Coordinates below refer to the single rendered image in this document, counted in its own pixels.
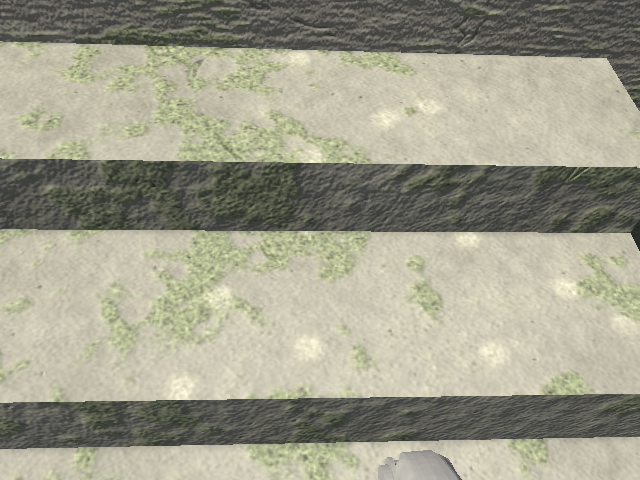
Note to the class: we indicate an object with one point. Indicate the robot right thigh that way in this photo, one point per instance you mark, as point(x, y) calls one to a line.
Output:
point(417, 465)

